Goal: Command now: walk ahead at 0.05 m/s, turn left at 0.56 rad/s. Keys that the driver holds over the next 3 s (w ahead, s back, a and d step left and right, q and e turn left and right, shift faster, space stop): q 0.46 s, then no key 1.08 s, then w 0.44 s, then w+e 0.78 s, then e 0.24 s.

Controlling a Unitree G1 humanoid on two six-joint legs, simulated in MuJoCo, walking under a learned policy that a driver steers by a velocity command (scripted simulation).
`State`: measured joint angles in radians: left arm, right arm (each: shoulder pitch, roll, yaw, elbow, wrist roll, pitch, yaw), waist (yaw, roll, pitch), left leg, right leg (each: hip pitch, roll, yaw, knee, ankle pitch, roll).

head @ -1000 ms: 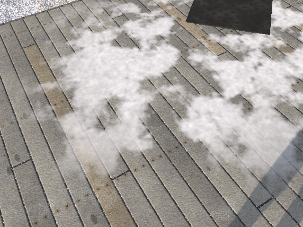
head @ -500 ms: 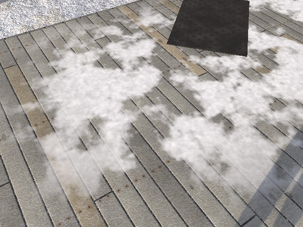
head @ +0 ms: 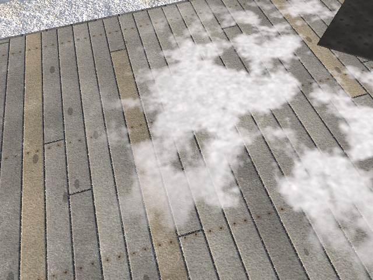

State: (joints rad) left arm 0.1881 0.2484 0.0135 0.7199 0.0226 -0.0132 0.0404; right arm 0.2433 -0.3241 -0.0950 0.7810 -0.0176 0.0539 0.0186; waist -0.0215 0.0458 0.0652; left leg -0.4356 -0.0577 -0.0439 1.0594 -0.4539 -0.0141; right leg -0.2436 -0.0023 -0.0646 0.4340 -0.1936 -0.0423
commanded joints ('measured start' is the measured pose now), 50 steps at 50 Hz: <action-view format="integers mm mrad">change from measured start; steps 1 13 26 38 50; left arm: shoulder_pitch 32 52 43 76 4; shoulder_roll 139 212 128 110 117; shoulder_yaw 40 77 58 34 19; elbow -44 -21 -42 -13 47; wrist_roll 4 -7 -3 5 -15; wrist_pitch -15 16 67 28 12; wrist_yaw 2 -26 -32 -1 -18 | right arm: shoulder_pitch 44 -97 -39 -51 -37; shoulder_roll -54 -31 -115 -37 -31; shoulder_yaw -9 18 -1 42 55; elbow -52 -150 -130 -81 60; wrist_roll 5 6 9 8 11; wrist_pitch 10 7 -24 -25 -34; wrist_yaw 19 35 -12 -25 -32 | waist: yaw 4 25 14 36 20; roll -179 -185 58 -46 -60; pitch -101 -103 -123 -110 -59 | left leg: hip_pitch -75 164 339 116 258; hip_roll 27 32 219 138 82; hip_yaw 5 130 -254 -292 -123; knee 35 -497 -729 -605 -681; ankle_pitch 49 127 630 382 381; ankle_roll -22 45 247 108 31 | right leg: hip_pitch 143 98 -281 195 105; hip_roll -257 -295 -16 -96 -86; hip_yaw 153 9 83 191 181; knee -123 29 542 -154 -89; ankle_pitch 504 332 -199 7 105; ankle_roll -156 -103 91 -1 -20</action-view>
